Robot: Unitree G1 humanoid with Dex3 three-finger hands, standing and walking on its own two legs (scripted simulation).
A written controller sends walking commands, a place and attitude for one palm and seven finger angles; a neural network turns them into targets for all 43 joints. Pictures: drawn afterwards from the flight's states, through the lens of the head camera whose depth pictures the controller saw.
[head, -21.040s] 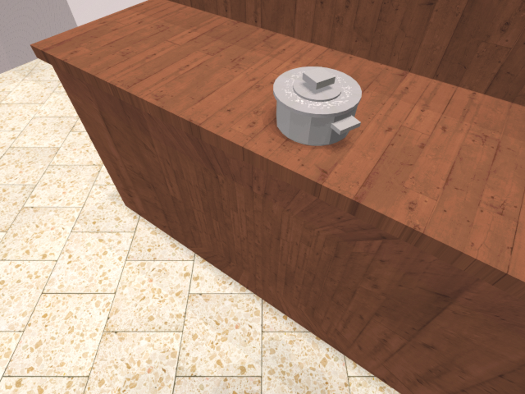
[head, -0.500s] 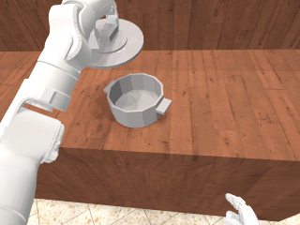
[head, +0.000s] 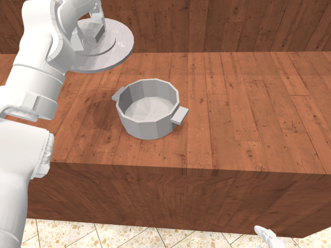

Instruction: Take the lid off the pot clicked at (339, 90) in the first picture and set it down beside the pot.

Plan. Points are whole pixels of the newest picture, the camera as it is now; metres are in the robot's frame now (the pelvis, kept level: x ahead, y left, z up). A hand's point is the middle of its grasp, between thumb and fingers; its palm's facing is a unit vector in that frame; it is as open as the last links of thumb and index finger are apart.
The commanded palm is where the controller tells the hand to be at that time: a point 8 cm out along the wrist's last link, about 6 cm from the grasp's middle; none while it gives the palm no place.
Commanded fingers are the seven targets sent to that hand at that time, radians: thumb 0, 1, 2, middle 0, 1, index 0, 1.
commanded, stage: move the lid sideways beside the pot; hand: left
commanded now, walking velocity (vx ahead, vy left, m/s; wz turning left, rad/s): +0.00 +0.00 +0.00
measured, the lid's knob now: (90, 32) +0.50 +0.16 +0.28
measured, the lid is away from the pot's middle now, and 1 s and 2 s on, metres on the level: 0.11 0.22 0.23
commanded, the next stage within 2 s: lower the lid onto the table in 1.18 s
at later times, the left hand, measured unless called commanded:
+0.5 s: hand (45, 36) +0.47 +0.23 +0.29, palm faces -0.12 -0.01 -0.99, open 8.3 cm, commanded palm +0.44 +0.23 +0.36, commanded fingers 0.00 0.49 1.19 -1.14 -1.06 -0.87 -0.89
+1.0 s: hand (28, 34) +0.46 +0.27 +0.30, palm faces -0.12 +0.00 -0.99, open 8.3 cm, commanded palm +0.44 +0.27 +0.36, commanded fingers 0.00 0.49 1.19 -1.14 -1.06 -0.87 -0.89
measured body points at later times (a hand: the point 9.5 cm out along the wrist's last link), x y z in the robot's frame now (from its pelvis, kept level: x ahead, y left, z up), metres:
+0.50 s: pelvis +0.00 +0.00 +0.00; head +0.04 -0.02 +0.45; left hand +0.47 +0.23 +0.34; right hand +0.12 -0.26 -0.12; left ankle +0.00 +0.07 -0.74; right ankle -0.02 -0.14 -0.74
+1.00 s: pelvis +0.00 +0.01 +0.00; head +0.05 -0.02 +0.45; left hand +0.47 +0.26 +0.35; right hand +0.11 -0.26 -0.13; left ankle +0.00 +0.07 -0.74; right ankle -0.02 -0.14 -0.74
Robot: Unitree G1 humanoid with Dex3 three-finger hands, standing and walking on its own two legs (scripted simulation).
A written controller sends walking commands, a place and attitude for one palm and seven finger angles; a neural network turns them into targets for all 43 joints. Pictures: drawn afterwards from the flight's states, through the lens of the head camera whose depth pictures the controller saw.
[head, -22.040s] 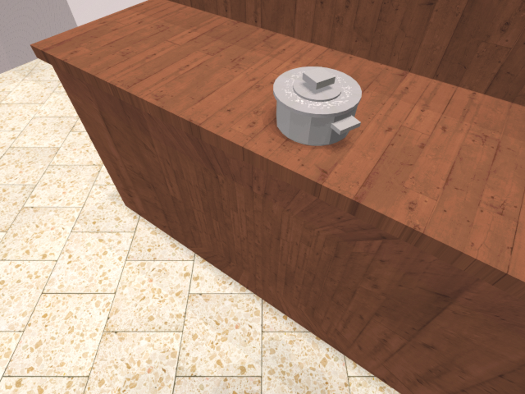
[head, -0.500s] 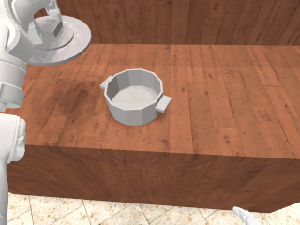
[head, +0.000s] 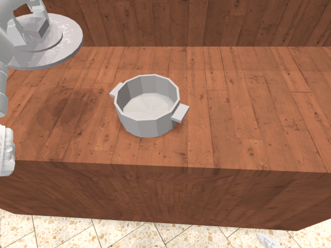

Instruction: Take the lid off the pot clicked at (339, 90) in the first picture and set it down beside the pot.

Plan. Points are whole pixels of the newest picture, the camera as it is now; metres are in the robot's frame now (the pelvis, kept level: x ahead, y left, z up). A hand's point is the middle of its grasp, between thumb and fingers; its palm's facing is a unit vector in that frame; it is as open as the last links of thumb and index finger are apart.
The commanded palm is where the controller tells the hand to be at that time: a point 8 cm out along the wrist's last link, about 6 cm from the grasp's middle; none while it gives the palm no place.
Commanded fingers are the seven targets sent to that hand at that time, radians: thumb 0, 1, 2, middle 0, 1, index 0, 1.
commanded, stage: move the lid sideways beside the pot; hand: left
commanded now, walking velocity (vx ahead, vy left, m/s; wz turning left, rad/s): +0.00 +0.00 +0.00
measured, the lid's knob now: (32, 26) +0.50 +0.26 +0.28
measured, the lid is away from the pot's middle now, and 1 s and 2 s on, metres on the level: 0.22 0.23 0.23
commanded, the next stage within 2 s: lower the lid onto the table in 0.18 s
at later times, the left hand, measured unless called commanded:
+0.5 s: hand (12, 36) +0.45 +0.27 +0.29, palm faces -0.15 -0.01 -0.99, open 8.3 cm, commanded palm +0.43 +0.27 +0.34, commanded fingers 0.00 0.49 1.19 -1.14 -1.06 -0.87 -0.89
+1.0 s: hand (22, 56) +0.45 +0.28 +0.25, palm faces -0.21 -0.04 -0.98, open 8.3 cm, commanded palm +0.43 +0.28 +0.31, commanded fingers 0.00 0.49 1.19 -1.14 -1.06 -0.87 -0.89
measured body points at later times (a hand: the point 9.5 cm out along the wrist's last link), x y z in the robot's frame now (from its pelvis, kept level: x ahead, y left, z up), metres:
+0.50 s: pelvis -0.01 +0.00 +0.00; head +0.04 -0.02 +0.45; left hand +0.45 +0.27 +0.34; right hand +0.10 -0.27 -0.13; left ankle +0.00 +0.07 -0.74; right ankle -0.02 -0.14 -0.74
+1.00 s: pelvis -0.01 +0.00 +0.00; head +0.04 -0.02 +0.45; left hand +0.45 +0.27 +0.30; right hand +0.09 -0.28 -0.12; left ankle +0.00 +0.07 -0.74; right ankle -0.02 -0.14 -0.74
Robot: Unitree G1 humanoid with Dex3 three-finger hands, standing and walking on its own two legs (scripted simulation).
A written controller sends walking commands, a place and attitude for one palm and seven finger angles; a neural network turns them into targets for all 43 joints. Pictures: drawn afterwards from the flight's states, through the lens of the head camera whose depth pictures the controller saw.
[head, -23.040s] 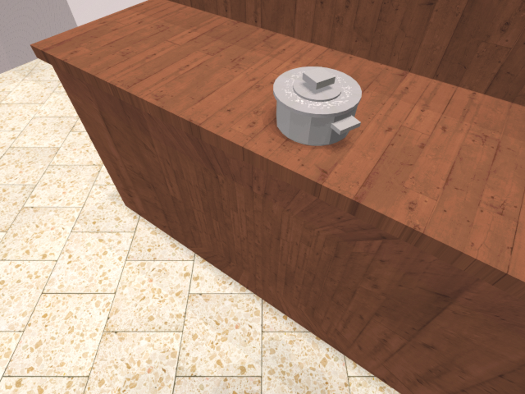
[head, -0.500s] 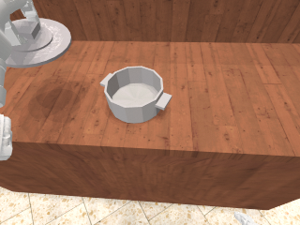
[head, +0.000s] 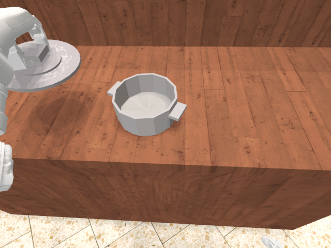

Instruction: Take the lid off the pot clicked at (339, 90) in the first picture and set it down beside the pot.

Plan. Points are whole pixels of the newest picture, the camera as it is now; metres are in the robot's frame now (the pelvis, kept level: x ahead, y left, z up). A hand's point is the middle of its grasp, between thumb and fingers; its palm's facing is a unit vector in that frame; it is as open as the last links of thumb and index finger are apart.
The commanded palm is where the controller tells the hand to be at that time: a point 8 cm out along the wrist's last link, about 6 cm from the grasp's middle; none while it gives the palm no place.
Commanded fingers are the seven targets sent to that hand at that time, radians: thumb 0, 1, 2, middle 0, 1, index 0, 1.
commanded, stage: lower the lid onto the table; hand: left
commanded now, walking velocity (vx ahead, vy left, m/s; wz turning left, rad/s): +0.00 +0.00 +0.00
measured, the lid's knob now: (33, 52) +0.48 +0.28 +0.23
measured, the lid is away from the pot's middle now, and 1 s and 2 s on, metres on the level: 0.23 0.23 0.24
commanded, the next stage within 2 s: none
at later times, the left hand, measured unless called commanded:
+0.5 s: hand (27, 68) +0.46 +0.29 +0.21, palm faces -0.29 -0.07 -0.96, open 8.3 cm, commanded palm +0.45 +0.29 +0.27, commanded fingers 0.00 0.49 1.19 -1.14 -1.06 -0.87 -0.89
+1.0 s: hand (41, 78) +0.47 +0.28 +0.17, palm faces -0.33 -0.08 -0.94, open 8.3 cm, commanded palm +0.46 +0.29 +0.24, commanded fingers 0.00 0.49 1.19 -1.14 -1.06 -0.87 -0.89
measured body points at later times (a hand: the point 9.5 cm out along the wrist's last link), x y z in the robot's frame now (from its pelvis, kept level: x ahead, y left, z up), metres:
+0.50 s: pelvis +0.00 +0.01 +0.00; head +0.05 +0.00 +0.45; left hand +0.47 +0.29 +0.26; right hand +0.08 -0.27 -0.12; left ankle +0.00 +0.07 -0.74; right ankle -0.01 -0.14 -0.74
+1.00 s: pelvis +0.01 +0.01 +0.00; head +0.05 +0.01 +0.45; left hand +0.48 +0.28 +0.23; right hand +0.08 -0.26 -0.12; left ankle +0.00 +0.07 -0.74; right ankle -0.01 -0.14 -0.74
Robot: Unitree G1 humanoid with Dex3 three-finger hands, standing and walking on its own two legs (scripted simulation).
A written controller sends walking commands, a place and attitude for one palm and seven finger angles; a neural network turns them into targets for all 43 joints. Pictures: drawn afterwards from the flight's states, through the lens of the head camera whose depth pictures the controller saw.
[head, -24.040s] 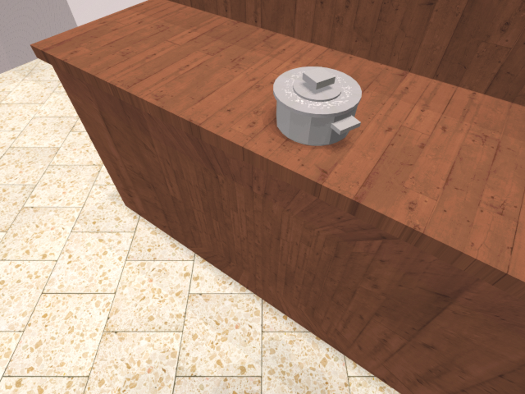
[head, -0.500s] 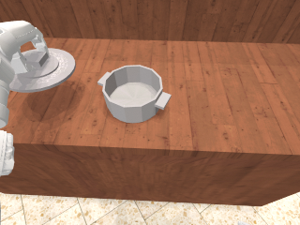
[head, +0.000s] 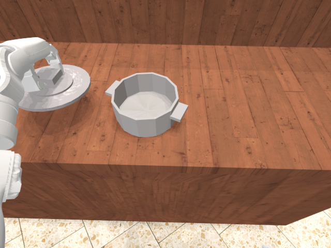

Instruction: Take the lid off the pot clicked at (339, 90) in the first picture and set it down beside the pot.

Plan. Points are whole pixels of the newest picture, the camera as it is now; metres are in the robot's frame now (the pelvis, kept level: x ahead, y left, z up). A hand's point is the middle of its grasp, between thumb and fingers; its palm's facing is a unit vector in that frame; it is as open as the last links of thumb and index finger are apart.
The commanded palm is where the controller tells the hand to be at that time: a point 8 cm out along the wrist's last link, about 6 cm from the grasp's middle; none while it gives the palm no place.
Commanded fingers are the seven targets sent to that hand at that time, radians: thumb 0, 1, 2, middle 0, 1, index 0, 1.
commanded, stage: lower the lid onto the table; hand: left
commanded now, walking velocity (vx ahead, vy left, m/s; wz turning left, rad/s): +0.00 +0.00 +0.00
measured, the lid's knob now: (48, 76) +0.49 +0.26 +0.15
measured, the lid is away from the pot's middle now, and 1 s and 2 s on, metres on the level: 0.23 0.24 0.24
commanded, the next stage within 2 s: open the fingers wide in 1.10 s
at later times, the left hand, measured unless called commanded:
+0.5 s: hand (42, 89) +0.46 +0.28 +0.14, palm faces -0.42 -0.09 -0.90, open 8.3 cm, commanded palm +0.47 +0.28 +0.21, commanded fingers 0.00 0.49 1.19 -1.14 -1.06 -0.87 -0.89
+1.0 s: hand (46, 96) +0.47 +0.28 +0.11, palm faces -0.46 -0.10 -0.88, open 8.2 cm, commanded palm +0.48 +0.28 +0.17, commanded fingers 0.00 0.49 1.19 -1.14 -1.06 -0.87 -0.89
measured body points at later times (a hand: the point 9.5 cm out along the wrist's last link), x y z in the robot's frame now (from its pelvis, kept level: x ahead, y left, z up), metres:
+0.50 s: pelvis +0.01 +0.00 +0.00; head +0.06 +0.00 +0.44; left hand +0.48 +0.28 +0.19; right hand +0.04 -0.29 -0.12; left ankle +0.00 +0.06 -0.74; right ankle -0.02 -0.15 -0.74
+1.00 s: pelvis +0.01 +0.00 -0.01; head +0.07 +0.01 +0.44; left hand +0.49 +0.29 +0.16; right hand +0.04 -0.28 -0.12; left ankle +0.00 +0.06 -0.74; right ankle -0.02 -0.15 -0.74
